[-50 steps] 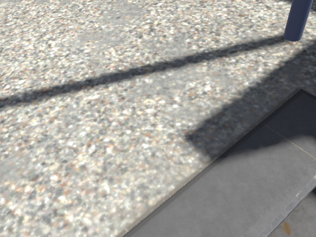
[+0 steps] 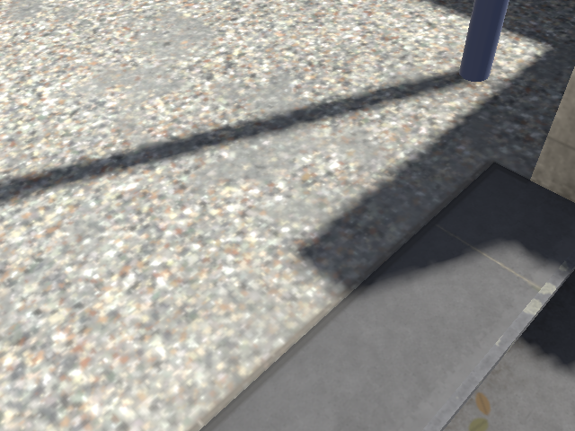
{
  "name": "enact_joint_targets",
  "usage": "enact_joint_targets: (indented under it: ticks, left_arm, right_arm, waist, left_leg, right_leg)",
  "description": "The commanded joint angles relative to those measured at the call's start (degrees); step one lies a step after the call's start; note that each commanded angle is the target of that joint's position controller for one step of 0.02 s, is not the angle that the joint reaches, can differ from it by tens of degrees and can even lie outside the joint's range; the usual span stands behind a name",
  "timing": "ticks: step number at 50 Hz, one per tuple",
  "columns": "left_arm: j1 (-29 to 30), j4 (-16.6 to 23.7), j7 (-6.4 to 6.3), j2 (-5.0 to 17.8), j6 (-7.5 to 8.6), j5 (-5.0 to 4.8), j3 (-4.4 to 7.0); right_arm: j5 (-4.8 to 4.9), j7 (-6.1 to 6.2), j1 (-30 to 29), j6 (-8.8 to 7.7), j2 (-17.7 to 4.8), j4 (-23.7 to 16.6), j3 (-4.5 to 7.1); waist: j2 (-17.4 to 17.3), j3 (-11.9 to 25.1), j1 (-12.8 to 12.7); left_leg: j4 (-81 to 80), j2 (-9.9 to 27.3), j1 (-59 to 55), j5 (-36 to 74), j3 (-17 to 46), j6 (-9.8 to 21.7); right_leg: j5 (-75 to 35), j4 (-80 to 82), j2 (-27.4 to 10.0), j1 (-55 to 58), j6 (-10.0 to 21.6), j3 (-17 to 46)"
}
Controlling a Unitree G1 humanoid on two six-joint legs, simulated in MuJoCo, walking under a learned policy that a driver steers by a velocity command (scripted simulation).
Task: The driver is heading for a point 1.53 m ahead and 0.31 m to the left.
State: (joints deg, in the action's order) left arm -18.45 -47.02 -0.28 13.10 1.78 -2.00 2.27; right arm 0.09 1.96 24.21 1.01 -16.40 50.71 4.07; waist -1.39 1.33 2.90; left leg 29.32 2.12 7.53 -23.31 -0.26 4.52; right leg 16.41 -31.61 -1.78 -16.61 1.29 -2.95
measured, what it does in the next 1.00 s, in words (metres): climbs: left foot 0.17 m higher, then right foot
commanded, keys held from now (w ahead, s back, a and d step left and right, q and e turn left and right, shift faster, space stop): w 0.46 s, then w+q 0.54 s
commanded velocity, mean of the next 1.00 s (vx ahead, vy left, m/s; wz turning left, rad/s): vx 0.47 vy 0.00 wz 0.20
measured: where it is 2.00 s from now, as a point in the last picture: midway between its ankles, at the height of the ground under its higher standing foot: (291, 332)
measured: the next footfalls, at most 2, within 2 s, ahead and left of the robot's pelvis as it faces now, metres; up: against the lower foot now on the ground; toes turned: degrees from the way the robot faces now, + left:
left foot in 0.46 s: +0.35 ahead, +0.05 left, +0.17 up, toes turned +3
right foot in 0.96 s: +0.65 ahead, -0.12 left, +0.17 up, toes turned +15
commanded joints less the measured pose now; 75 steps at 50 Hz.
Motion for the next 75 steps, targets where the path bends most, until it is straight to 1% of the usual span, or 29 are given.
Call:
enact_joint_targets:
  ticks: [1, 2, 3, 9, 12, 15, 18, 21, 23, 24, 25, 26, 28, 31, 34, 37, 44, 47, 49, 50, 51, 53, 58, 67, 70, 71, 72, 73, 75]
  left_arm:
    - [-21.09, -1.94, 0.23, 14.81, 0.59, 0.42, 3.93]
    - [-20.35, -1.63, 0.67, 7.96, 1.59, 2.62, 1.70]
    - [-16.30, -2.56, 0.98, 6.12, 2.03, 3.00, 0.81]
    - [-17.44, -9.33, 2.27, -5.48, 0.13, 3.91, -4.29]
    - [-10.03, -8.04, 1.52, -4.56, 0.17, 4.56, -5.16]
    - [-14.59, -10.71, -0.45, -4.26, 1.38, 2.60, -5.71]
    - [-20.98, -14.18, -1.75, -0.50, 1.39, 0.16, -4.30]
    - [-21.78, -12.89, -2.16, 4.92, 1.03, 3.03, -3.01]
    - [-15.83, -11.43, -2.23, 7.05, 1.26, 3.96, -1.90]
    - [-15.42, -9.05, -1.53, 5.07, 2.70, 3.49, -1.60]
    - [-11.56, -7.45, 0.05, 1.06, 4.25, 1.88, -1.87]
    - [-7.29, -5.56, 2.24, 0.03, 5.49, 1.76, -1.25]
    - [5.30, 3.94, 3.83, -2.91, 6.09, 1.31, -2.74]
    - [-0.08, 5.20, 3.17, -4.46, 4.47, 1.71, -3.90]
    - [1.73, 8.23, 2.78, -4.33, 3.74, 1.71, -5.37]
    - [10.13, 12.50, 2.17, -1.70, 4.78, 5.08, -6.18]
    - [22.13, 14.35, 0.86, 3.96, 5.40, -0.03, -2.84]
    - [13.87, 12.76, 0.79, 7.64, 5.99, 0.22, 0.03]
    - [-6.58, 9.98, -0.16, 13.56, 5.83, 2.32, 2.06]
    - [-5.83, 10.33, -0.02, 14.17, 5.22, 3.77, 2.35]
    - [-1.92, 11.47, -0.42, 7.28, 5.22, 4.00, 1.29]
    - [5.13, 11.77, -0.80, 4.36, 5.01, 2.97, 0.27]
    - [7.97, 8.31, -0.31, 5.63, 5.36, 2.92, 0.87]
    - [6.81, 6.28, -0.97, 13.43, 2.37, 0.71, 3.33]
    - [7.54, 6.15, -1.06, 12.79, 1.73, -0.54, 3.22]
    - [4.92, 5.94, -0.90, 10.62, 2.01, 0.43, 2.39]
    - [3.29, 8.10, -0.53, 4.98, 2.21, 3.97, 0.33]
    - [0.19, 7.85, -0.08, 5.63, 1.95, 3.19, -0.49]
    - [6.09, 7.90, -0.06, 9.33, 0.44, 1.26, 0.77]
  right_arm:
    - [-0.35, -1.69, -4.38, -3.02, 3.57, -5.90, -2.93]
    - [1.63, -2.42, -1.61, -4.25, 0.69, -3.42, -1.88]
    - [3.25, -3.01, -5.50, -5.19, -0.08, -4.23, -1.54]
    - [3.51, -6.23, -15.12, -5.89, 11.46, -11.43, -7.27]
    - [2.21, -5.94, -21.47, -5.52, 12.59, -17.32, -10.04]
    - [0.25, -3.22, -32.32, -5.74, 11.91, -22.38, -11.41]
    - [0.57, -3.32, -32.66, -6.28, 10.33, -22.19, -10.70]
    - [1.19, -4.84, -33.85, -6.87, 7.66, -22.22, -8.10]
    - [1.44, -5.22, -19.15, -5.48, 2.26, -17.37, -5.17]
    - [-0.49, -6.01, -8.81, -4.75, -1.37, -12.71, -3.80]
    - [-1.87, -5.04, -0.60, -3.35, -5.55, -8.14, -1.98]
    - [-2.53, -3.30, -0.56, -2.83, -3.02, -5.08, -2.41]
    - [-1.82, -4.23, -9.19, -4.72, 6.43, -3.49, -5.02]
    - [-2.12, -4.31, -11.64, -6.12, 12.22, -0.12, -6.04]
    - [-0.73, -3.78, -6.47, -6.49, 7.60, 1.67, -5.66]
    - [0.79, -2.18, -4.49, -6.24, 3.15, -0.58, -4.48]
    - [2.18, -0.93, 5.27, -5.76, -2.27, -3.07, -1.83]
    - [1.29, -1.15, 3.95, -3.89, -2.92, -4.40, -1.27]
    - [-1.33, -1.93, -0.89, -4.98, 1.42, -9.50, -2.53]
    - [1.07, -2.38, 5.61, -5.91, 6.08, -11.83, -4.03]
    - [1.86, -2.09, 4.23, -5.83, 0.13, -9.68, -2.67]
    - [1.67, -2.12, -4.06, -4.57, -2.94, -11.38, -1.11]
    - [1.32, -1.95, -7.56, -2.47, 0.61, -14.65, -1.16]
    - [0.74, -4.40, -19.62, -2.11, -2.20, -19.63, -0.46]
    - [-0.30, -4.13, -13.15, -2.43, -5.10, -18.85, 1.45]
    - [-0.87, -3.24, -8.94, -2.52, -8.99, -18.14, 2.83]
    - [-1.67, -1.89, -6.81, -2.36, -13.79, -19.49, 3.34]
    - [-1.90, -1.64, -10.09, -2.48, -10.49, -21.76, 1.41]
    - [-0.46, -2.06, -13.48, -2.64, -4.40, -21.17, -0.14]
  waist:
    - [24.09, 2.65, -9.49]
    - [15.13, 3.50, -9.20]
    - [10.03, -2.17, -7.44]
    - [3.06, -6.28, -4.34]
    - [4.06, -11.63, -0.52]
    - [8.23, -10.27, -2.71]
    - [6.96, -4.35, -2.97]
    - [17.19, 3.59, 0.23]
    - [24.46, 9.66, 8.87]
    - [11.12, 18.22, 9.54]
    - [-11.91, 19.02, 10.69]
    - [-14.05, 16.15, 7.80]
    - [1.80, -2.85, 0.32]
    - [3.34, -3.16, -8.72]
    - [1.05, -5.26, -9.50]
    - [4.08, -2.31, -6.80]
    - [-5.40, -2.37, 0.28]
    - [-8.59, 0.62, -4.00]
    - [3.84, 18.14, -11.38]
    - [24.99, 21.83, -6.98]
    - [15.33, 15.87, -7.22]
    - [2.53, 4.17, -5.05]
    - [7.32, -2.67, -1.92]
    - [6.41, 1.47, -5.25]
    - [5.01, 5.51, -0.80]
    - [1.20, 8.62, 0.42]
    - [-12.51, 13.43, -1.23]
    - [-14.90, 22.74, -2.06]
    - [-4.28, 14.40, -1.11]
  left_leg:
    - [33.39, -5.15, 35.29, -6.99, -4.79, 0.60]
    - [57.63, -4.38, 36.60, -5.32, 4.22, -1.28]
    - [75.59, -3.72, 47.02, -2.71, 6.60, -0.85]
    - [115.43, -4.90, 77.00, 1.25, 7.43, 3.81]
    - [100.46, -3.50, 75.19, 12.49, 4.65, 2.50]
    - [82.28, -0.90, 61.65, 15.80, -7.83, -1.56]
    - [66.40, 2.06, 58.24, 8.94, -11.61, 1.57]
    - [44.86, -7.69, 34.04, -4.67, -16.46, 4.59]
    - [35.06, -6.88, 21.94, -4.24, -4.92, 8.52]
    - [28.72, -0.23, 1.70, -4.38, 14.44, 13.97]
    - [1.63, 8.90, -8.37, -15.21, 41.31, 20.47]
    - [-11.96, 13.06, -3.82, -16.76, 57.60, 21.84]
    - [-7.89, 10.97, 14.77, -12.04, 40.47, 13.77]
    - [-6.35, 3.74, 20.61, -0.28, 20.16, 9.81]
    - [-13.22, 2.54, 18.02, 2.35, 17.14, 9.24]
    - [-14.90, -0.90, 23.75, 11.01, 11.57, 9.84]
    - [-16.86, 5.33, -4.39, 18.30, 18.65, 8.16]
    - [-3.88, 3.69, -5.87, 35.06, 18.96, 6.30]
    - [24.80, -3.43, 15.05, 15.02, 11.92, 3.21]
    - [38.87, -7.66, 35.70, -8.11, 7.62, -0.06]
    - [50.12, -2.80, 40.17, -4.62, 10.10, -1.00]
    - [52.59, 0.26, 36.14, 4.13, 8.07, -3.12]
    - [40.63, 2.54, 32.10, 6.99, 3.88, -5.78]
    - [9.43, 1.29, 22.66, 17.13, -1.49, -3.50]
    - [-2.74, -3.51, 10.51, 20.60, -3.78, -0.04]
    - [-4.27, -1.19, -0.28, 35.10, 0.02, 2.18]
    - [1.70, 15.09, -15.87, 68.32, 18.20, 8.90]
    - [-1.71, 24.52, -19.22, 63.90, 31.40, 19.96]
    - [-4.79, 16.77, -9.06, 46.72, 21.52, 14.54]
  right_leg:
    - [12.65, 19.40, -19.41, 25.89, 10.80, 36.07]
    - [19.75, 24.98, -22.53, 21.99, 16.40, 49.35]
    - [17.19, 23.22, -23.12, 21.06, 16.34, 43.02]
    - [0.46, 14.29, -14.19, 17.33, 8.59, 18.20]
    - [0.90, 19.63, -10.35, -2.53, 2.53, 8.10]
    - [-12.44, 30.33, -7.95, -13.03, 6.14, 7.84]
    - [-45.12, 27.62, -10.05, 10.80, 4.54, 3.53]
    - [-107.10, 16.98, -13.67, 19.07, 6.02, 3.98]
    - [-121.38, -0.60, -15.06, 24.24, 8.67, 3.79]
    - [-106.97, -13.08, -10.53, 8.39, 9.07, 4.76]
    - [-36.15, -35.33, 3.23, -8.44, 6.43, 8.13]
    - [-7.94, -59.48, 9.54, -18.55, 5.12, 16.50]
    - [-6.91, -68.87, 5.57, -30.81, 7.66, 15.64]
    - [-5.06, -68.47, 0.07, -31.06, 7.63, 10.14]
    - [-5.31, -63.92, -2.72, -40.03, 5.61, 6.82]
    - [-18.19, -40.64, -3.40, -29.50, 0.46, 1.43]
    - [-17.16, 3.46, 1.50, -16.88, -3.58, 3.83]
    - [-13.23, 11.24, 2.65, -2.16, -0.13, 3.93]
    - [-13.83, 4.23, -14.99, 31.69, 5.59, 19.11]
    - [-3.99, 11.84, -24.79, 44.05, 14.48, 43.96]
    - [4.93, 14.26, -23.78, 36.70, 13.96, 45.17]
    - [-12.20, 15.54, -19.36, 17.99, 10.79, 25.49]
    - [-39.91, 18.45, -12.19, 5.21, 10.23, 4.49]
    - [-40.06, 12.10, -14.02, 13.28, 8.83, -2.01]
    - [-42.13, -1.10, -11.09, 13.53, 5.43, -3.83]
    - [-32.38, -10.54, -7.15, 7.21, 2.43, -5.42]
    - [14.11, -28.56, -1.95, -10.58, -0.92, -5.92]
    - [26.52, -40.97, 1.36, -17.52, -3.44, 3.02]
    - [18.60, -40.77, -2.24, -19.21, -4.76, 5.85]
Velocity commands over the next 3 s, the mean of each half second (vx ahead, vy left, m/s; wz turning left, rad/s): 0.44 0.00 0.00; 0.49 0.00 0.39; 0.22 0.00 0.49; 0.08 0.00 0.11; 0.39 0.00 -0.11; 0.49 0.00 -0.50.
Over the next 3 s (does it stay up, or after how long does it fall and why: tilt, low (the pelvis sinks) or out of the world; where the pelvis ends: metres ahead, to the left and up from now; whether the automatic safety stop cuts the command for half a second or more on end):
stays up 1.08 0.20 0.18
